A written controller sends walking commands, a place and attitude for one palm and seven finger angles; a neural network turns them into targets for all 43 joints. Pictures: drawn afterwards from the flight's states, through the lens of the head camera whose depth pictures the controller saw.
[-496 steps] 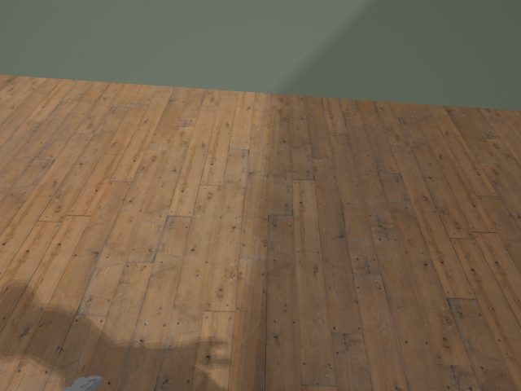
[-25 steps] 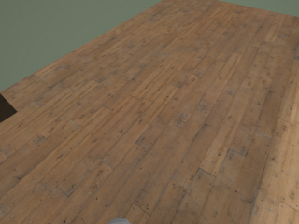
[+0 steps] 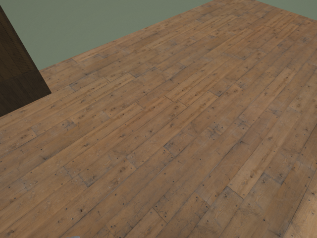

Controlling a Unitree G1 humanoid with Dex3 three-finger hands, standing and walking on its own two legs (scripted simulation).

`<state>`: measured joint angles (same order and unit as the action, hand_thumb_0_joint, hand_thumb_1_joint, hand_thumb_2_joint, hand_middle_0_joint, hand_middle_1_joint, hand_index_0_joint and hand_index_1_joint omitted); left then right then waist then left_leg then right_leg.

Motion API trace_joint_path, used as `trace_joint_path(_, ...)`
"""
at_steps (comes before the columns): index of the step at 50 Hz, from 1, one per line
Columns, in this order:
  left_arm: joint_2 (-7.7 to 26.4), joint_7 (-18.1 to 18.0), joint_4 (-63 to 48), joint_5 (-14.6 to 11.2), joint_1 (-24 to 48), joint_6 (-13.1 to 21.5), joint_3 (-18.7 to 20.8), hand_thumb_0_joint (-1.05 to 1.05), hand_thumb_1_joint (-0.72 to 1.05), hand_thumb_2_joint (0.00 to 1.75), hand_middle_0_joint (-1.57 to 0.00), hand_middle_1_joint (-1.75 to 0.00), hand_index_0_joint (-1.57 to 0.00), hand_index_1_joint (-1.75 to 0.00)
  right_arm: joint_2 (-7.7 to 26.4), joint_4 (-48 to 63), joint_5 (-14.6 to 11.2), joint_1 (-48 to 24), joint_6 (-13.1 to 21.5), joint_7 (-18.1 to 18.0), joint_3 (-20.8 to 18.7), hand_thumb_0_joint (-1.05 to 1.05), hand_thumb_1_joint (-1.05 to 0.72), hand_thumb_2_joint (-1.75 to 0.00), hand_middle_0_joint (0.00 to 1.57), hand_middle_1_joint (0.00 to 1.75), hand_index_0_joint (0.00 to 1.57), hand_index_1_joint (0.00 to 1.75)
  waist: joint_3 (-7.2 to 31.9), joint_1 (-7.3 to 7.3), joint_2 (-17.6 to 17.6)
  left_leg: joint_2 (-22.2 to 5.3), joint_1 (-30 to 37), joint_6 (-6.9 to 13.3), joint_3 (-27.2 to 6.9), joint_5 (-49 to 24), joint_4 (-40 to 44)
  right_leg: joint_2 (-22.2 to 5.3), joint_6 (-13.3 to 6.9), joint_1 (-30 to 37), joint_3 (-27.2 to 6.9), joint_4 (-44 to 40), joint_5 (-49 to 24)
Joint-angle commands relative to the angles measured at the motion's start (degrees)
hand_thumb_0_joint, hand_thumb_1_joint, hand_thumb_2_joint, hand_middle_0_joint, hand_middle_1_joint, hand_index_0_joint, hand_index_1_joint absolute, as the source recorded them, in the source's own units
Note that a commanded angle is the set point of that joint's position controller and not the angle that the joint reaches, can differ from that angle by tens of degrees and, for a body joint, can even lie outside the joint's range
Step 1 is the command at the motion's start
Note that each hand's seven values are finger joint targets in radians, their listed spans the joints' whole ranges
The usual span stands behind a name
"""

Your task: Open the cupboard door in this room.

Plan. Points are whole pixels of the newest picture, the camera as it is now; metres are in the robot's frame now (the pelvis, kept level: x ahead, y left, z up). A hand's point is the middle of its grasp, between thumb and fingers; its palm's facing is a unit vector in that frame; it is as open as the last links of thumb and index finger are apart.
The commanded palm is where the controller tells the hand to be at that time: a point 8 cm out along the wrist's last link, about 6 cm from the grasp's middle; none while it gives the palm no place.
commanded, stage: turn or walk to find it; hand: left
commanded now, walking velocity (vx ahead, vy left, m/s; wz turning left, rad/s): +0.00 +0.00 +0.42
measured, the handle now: out of the picture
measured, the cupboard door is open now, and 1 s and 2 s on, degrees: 0 0 0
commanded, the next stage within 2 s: stand and wait in 0.50 s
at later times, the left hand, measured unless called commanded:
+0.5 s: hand out of the picture -0.04 +0.20 -0.19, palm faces +0.28 -0.93 -0.24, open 7.4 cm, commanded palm none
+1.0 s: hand out of the picture -0.05 +0.16 -0.16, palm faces +0.32 -0.92 -0.24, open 7.3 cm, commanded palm none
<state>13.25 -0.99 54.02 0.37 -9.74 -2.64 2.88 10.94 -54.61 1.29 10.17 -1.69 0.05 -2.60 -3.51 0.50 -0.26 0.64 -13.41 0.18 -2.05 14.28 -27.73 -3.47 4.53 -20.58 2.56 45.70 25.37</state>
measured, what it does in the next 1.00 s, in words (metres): steps on the spot, turning left: right foot, then left foot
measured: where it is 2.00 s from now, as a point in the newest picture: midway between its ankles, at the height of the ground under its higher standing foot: outside the picture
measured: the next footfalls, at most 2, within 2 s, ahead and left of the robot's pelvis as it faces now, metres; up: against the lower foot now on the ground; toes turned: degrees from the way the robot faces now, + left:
right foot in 0.06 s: +0.04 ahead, -0.13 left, +0.00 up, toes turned -3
left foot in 0.50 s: -0.04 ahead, +0.12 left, +0.00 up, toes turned +19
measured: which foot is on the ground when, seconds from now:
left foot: down 0.00-0.06, up 0.08-0.48, down 0.50-1.00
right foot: up 0.00-0.04, down 0.06-0.50, up 0.52-0.86, down 0.88-1.00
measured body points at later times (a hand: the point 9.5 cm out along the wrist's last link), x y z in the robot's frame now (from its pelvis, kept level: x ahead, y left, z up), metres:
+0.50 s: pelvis -0.03 +0.00 -0.01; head +0.01 +0.02 +0.43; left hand -0.06 +0.25 -0.17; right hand +0.11 -0.24 -0.15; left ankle -0.07 +0.11 -0.74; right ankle +0.00 -0.12 -0.74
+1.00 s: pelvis -0.03 -0.02 +0.00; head -0.03 -0.05 +0.45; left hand -0.06 +0.21 -0.15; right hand +0.07 -0.24 -0.17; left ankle -0.08 +0.11 -0.73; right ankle +0.00 -0.12 -0.74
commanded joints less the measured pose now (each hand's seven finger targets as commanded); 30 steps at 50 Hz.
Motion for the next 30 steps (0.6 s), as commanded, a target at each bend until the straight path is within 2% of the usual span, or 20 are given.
trace_joint_path(1,4.8,-0.2,-2.8,-0.1,-6.5,2.4,1.2,0.00,0.90,0.90,-0.20,-0.30,-0.20,-0.30,11.7,3.6,-0.3,-0.3,0.5,-0.6,-3.4,0.00,-0.90,-0.90,0.20,0.30,0.20,0.30,6.9,-2.20,-7.7,-10.2,-0.3,5.5,-11.9,-22.7,-0.3,0.8,-0.6,11.1,1.6,-20.5,-13.2)
trace_joint_path(2,7.7,-0.6,-2.5,0.5,-8.1,3.1,1.7,0.00,0.90,0.90,-0.20,-0.30,-0.20,-0.30,9.0,3.9,-0.8,0.6,0.6,-0.3,-3.2,0.00,-0.90,-0.90,0.20,0.30,0.20,0.30,7.7,-2.65,-0.2,-6.2,-7.8,2.3,-9.0,-11.7,-6.0,-5.4,-2.2,19.3,-4.1,-25.7,-17.8)
trace_joint_path(3,12.6,-1.0,-2.6,1.3,-8.8,3.4,2.9,0.00,0.90,0.90,-0.20,-0.30,-0.20,-0.30,5.1,5.6,-0.9,0.9,0.7,0.1,-2.4,0.00,-0.90,-0.90,0.20,0.30,0.20,0.30,6.4,-3.02,16.2,2.3,-18.8,-1.7,-0.3,12.4,-17.7,-19.8,-8.2,23.0,-18.4,-28.0,-24.9)
trace_joint_path(4,13.3,-1.1,-3.4,0.9,-8.7,3.2,3.0,0.00,0.90,0.90,-0.20,-0.30,-0.20,-0.30,7.6,6.2,-0.5,-1.0,-0.3,-0.2,-3.1,0.00,-0.90,-0.90,0.20,0.30,0.20,0.30,5.8,-4.08,15.4,1.0,-17.5,-1.7,-2.1,20.2,-28.9,-25.3,-13.4,14.8,-19.8,-29.4,-26.0)
trace_joint_path(5,11.8,-1.2,-4.0,0.8,-5.7,3.0,3.1,0.00,0.90,0.90,-0.20,-0.30,-0.20,-0.30,7.7,5.4,-0.3,-1.8,-1.0,-0.1,-3.5,0.00,-0.90,-0.90,0.20,0.30,0.20,0.30,3.0,-3.05,14.0,0.1,-17.7,-1.4,-4.0,18.3,-36.5,-22.7,-14.1,9.7,-18.7,-30.4,-20.5)
trace_joint_path(6,10.0,-1.1,-4.7,0.8,-2.8,3.0,2.5,0.00,0.90,0.90,-0.20,-0.30,-0.20,-0.30,7.8,4.3,-0.2,-1.1,-1.2,0.2,-3.6,0.00,-0.90,-0.90,0.20,0.30,0.20,0.30,0.4,-1.68,10.2,-0.9,-18.3,-1.5,-3.6,14.3,-41.0,-19.9,-13.2,7.3,-14.8,-30.5,-17.2)
trace_joint_path(7,8.4,-1.0,-5.3,0.8,0.0,3.0,2.0,0.00,0.90,0.90,-0.20,-0.30,-0.20,-0.30,7.4,3.0,0.0,0.6,-1.4,0.6,-3.6,0.00,-0.90,-0.90,0.20,0.30,0.20,0.30,-0.3,-0.03,8.0,-1.6,-17.9,-2.1,-2.7,10.6,-43.0,-17.2,-11.9,6.3,-9.7,-29.7,-16.4)
trace_joint_path(9,6.8,-1.1,-5.8,1.0,1.2,3.3,1.6,0.00,0.90,0.90,-0.20,-0.30,-0.20,-0.30,6.6,1.9,-0.1,2.6,-1.5,1.1,-3.3,0.00,-0.90,-0.90,0.20,0.30,0.20,0.30,0.5,0.74,9.1,-2.1,-16.8,-3.0,-0.8,7.5,-42.2,-14.9,-10.6,6.8,-4.3,-28.8,-19.6)
trace_joint_path(14,8.4,-1.1,-3.7,1.2,-3.2,3.3,2.1,0.00,0.90,0.90,-0.20,-0.30,-0.20,-0.30,5.9,2.3,-0.2,-0.2,-1.5,1.0,-2.7,0.00,-0.90,-0.90,0.20,0.30,0.20,0.30,1.0,-1.56,10.0,-3.0,-15.1,-4.1,2.3,10.3,-31.8,-16.6,-11.7,11.4,-1.5,-27.7,-23.9)
trace_joint_path(17,9.9,-0.9,-2.4,1.4,-6.3,3.0,2.3,0.00,0.90,0.90,-0.20,-0.30,-0.20,-0.30,5.3,2.9,-0.5,-2.8,-1.0,0.9,-1.9,0.00,-0.90,-0.90,0.20,0.30,0.20,0.30,2.5,-3.29,10.9,-2.5,-12.8,-3.9,4.4,12.4,-23.7,-16.9,-12.4,14.2,-1.1,-25.2,-31.3)
trace_joint_path(20,11.0,-0.8,-1.7,1.5,-6.6,2.7,2.8,0.00,0.90,0.90,-0.20,-0.30,-0.20,-0.30,5.0,2.9,-0.9,-2.3,-0.3,0.7,-1.5,0.00,-0.90,-0.90,0.20,0.30,0.20,0.30,4.8,-3.28,11.4,-2.1,-8.4,-3.2,6.3,12.7,-14.7,-17.8,-12.5,15.4,-0.4,-21.9,-35.2)
trace_joint_path(22,11.1,-0.7,-1.3,1.1,-5.2,2.4,2.9,0.00,0.90,0.90,-0.20,-0.30,-0.20,-0.30,5.2,2.1,-0.8,1.0,0.1,0.5,-1.4,0.00,-0.90,-0.90,0.20,0.30,0.20,0.30,6.1,-1.19,10.6,-1.7,-2.4,-2.7,7.8,5.5,-5.6,-17.0,-10.0,13.4,2.3,-18.1,-33.2)
trace_joint_path(23,10.3,-0.6,-1.4,0.7,-4.8,2.1,2.9,0.00,0.90,0.90,-0.20,-0.30,-0.20,-0.30,6.4,1.5,-0.7,2.9,0.6,0.6,-1.7,0.00,-0.90,-0.90,0.20,0.30,0.20,0.30,7.1,0.11,7.3,-2.5,3.7,-2.0,7.2,-1.4,2.6,-15.5,-7.3,9.9,4.4,-13.7,-29.6)
trace_joint_path(24,7.9,-0.5,-2.1,0.2,-5.5,1.6,2.5,0.00,0.90,0.90,-0.20,-0.30,-0.20,-0.30,10.3,1.5,-0.5,4.6,1.2,0.6,-2.5,0.00,-0.90,-0.90,0.20,0.30,0.20,0.30,8.7,0.98,-3.8,-10.0,11.4,0.7,-3.2,-9.6,8.1,-10.8,-3.8,1.0,7.2,-3.8,-17.9)
trace_joint_path(25,3.9,-0.1,-4.4,0.2,-4.5,1.3,1.4,0.00,0.90,0.90,-0.20,-0.30,-0.20,-0.30,15.6,1.5,-0.2,6.7,1.2,0.3,-3.6,0.00,-0.90,-0.90,0.20,0.30,0.20,0.30,6.7,1.97,-18.8,-22.9,14.1,7.3,-17.8,-29.0,9.2,-4.2,-0.2,-11.5,7.8,6.5,9.7)
trace_joint_path(26,4.6,-0.7,-4.7,0.7,-0.5,0.5,0.9,0.00,0.90,0.90,-0.20,-0.30,-0.20,-0.30,15.5,0.2,-0.1,8.5,1.0,-0.4,-3.5,0.00,-0.90,-0.90,0.20,0.30,0.20,0.30,7.1,3.97,-16.4,-24.1,8.9,10.2,-17.1,-26.1,10.0,-4.0,-0.7,-9.1,1.9,12.7,11.5)
trace_joint_path(27,4.1,-0.7,-4.2,0.4,1.4,0.3,1.2,0.00,0.90,0.90,-0.20,-0.30,-0.20,-0.30,14.0,0.1,0.1,6.4,1.0,-1.1,-3.2,0.00,-0.90,-0.90,0.20,0.30,0.20,0.30,4.8,2.97,-15.4,-21.6,6.1,10.4,-16.0,-23.0,10.2,-3.6,-1.0,-10.1,-0.3,15.8,8.7)
trace_joint_path(28,4.4,-0.3,-2.9,0.3,0.5,0.4,1.3,0.00,0.90,0.90,-0.20,-0.30,-0.20,-0.30,12.1,0.7,0.1,2.6,1.1,-1.4,-2.5,0.00,-0.90,-0.90,0.20,0.30,0.20,0.30,2.9,1.31,-12.8,-19.1,4.7,10.1,-12.5,-21.5,9.8,-3.7,-1.1,-10.1,-1.3,17.0,4.6)
trace_joint_path(29,4.1,0.1,-1.3,0.4,-1.6,0.7,1.2,0.00,0.90,0.90,-0.20,-0.30,-0.20,-0.30,10.5,1.1,-0.1,0.4,1.4,-1.5,-1.8,0.00,-0.90,-0.90,0.20,0.30,0.20,0.30,3.4,-0.12,-9.7,-17.3,5.0,9.1,-9.2,-22.8,9.3,-3.5,-1.0,-9.3,-1.1,17.4,1.4)
trace_joint_path(30,3.6,0.2,-0.1,0.5,-3.0,0.9,0.9,0.00,0.90,0.90,-0.20,-0.30,-0.20,-0.30,10.0,1.1,-0.1,-0.3,1.8,-1.6,-1.5,0.00,-0.90,-0.90,0.20,0.30,0.20,0.30,3.6,-0.65,-8.4,-15.8,5.6,8.7,-6.9,-25.7,9.0,-3.1,-0.8,-8.3,-0.9,16.8,-0.1)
